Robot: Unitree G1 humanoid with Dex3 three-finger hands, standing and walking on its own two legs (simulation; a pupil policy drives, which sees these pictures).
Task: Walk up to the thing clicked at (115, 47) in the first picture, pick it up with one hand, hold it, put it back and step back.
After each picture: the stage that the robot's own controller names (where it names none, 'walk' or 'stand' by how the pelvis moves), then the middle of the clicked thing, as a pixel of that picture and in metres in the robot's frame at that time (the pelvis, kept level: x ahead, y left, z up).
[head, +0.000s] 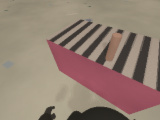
stand; (112, 48) +0.58 -0.12 +0.06
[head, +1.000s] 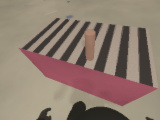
rise first; (89, 47) +0.51 +0.08 +0.08
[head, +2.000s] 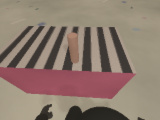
stand; (73, 49) +0.48 +0.18 +0.09
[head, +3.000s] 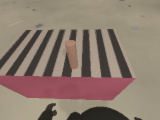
stand; (72, 56) +0.44 +0.18 +0.05
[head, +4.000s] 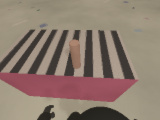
stand; (75, 56) +0.45 +0.16 +0.05
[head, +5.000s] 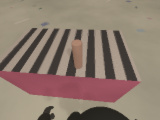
stand; (77, 56) +0.45 +0.15 +0.05
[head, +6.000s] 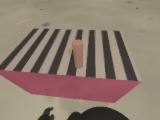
stand; (78, 55) +0.45 +0.14 +0.05
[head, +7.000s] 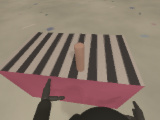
rise first; (80, 58) +0.44 +0.14 +0.06
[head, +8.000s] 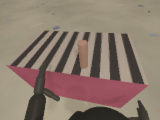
go down; (83, 55) +0.47 +0.13 +0.06
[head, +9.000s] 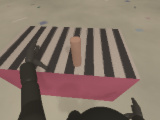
go down; (76, 53) +0.47 +0.14 +0.07
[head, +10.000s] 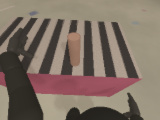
go down; (74, 52) +0.44 +0.13 +0.09
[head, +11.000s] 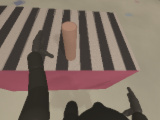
close in; (70, 45) +0.45 +0.13 +0.12
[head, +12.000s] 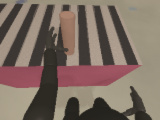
close; (68, 37) +0.49 +0.13 +0.14
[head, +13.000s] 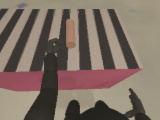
lift; (70, 32) +0.64 +0.15 +0.04
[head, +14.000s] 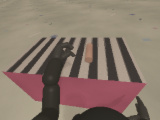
lift; (89, 52) +0.66 +0.09 +0.00
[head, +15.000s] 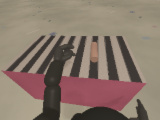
close; (94, 51) +0.67 +0.04 -0.01
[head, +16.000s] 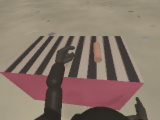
stand; (97, 51) +0.67 +0.00 -0.01
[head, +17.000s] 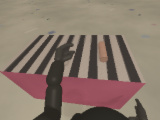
stand; (102, 50) +0.67 -0.05 -0.02
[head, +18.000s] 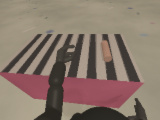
stand; (105, 50) +0.67 -0.09 -0.02
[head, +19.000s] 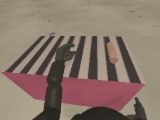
stand; (111, 51) +0.67 -0.14 -0.02
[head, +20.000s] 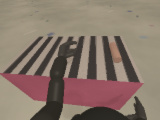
stand; (114, 51) +0.68 -0.18 -0.02
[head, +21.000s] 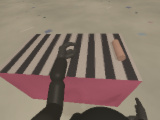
hold; (117, 49) +0.68 -0.22 -0.02
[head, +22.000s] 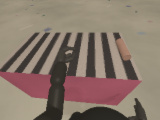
crouch; (122, 48) +0.69 -0.26 -0.02
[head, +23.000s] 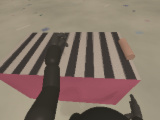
crouch; (125, 48) +0.69 -0.31 -0.02
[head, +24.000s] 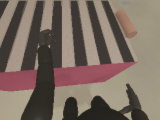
lower; (125, 23) +0.71 -0.33 +0.04
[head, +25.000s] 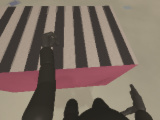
lower; (118, 60) +0.77 -0.61 -0.66
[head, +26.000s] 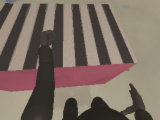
lower; (127, 63) +0.70 -0.77 -0.67
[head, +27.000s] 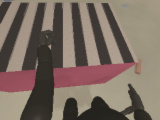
lower; (138, 66) +0.63 -0.93 -0.66
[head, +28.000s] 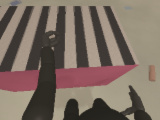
open; (152, 73) +0.55 -1.08 -0.67
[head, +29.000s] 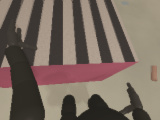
rise; (154, 73) +0.50 -1.23 -0.66
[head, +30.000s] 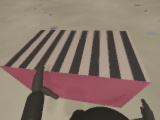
sink last; out of the picture +0.37 -1.36 -0.70
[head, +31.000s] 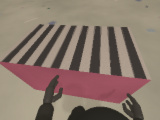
stand; out of the picture +0.31 -1.50 -0.69
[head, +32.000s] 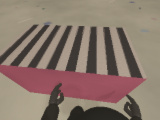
stand; out of the picture +0.24 -1.61 -0.68
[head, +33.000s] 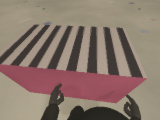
stand; out of the picture +0.19 -1.73 -0.68
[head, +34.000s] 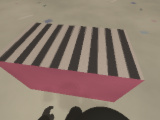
stand; out of the picture +0.13 -1.83 -0.72
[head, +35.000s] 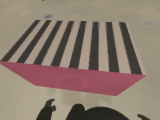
walk; out of the picture +0.08 -1.93 -0.73
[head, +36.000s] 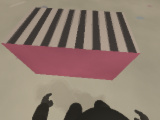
walk; out of the picture +0.36 -2.05 -0.73
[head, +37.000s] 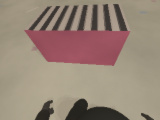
walk; out of the picture +0.60 -2.07 -0.73
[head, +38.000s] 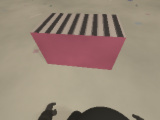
stand; out of the picture +0.54 -2.16 -0.75
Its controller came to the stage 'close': yes
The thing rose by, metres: 0.00
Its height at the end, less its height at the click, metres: -0.80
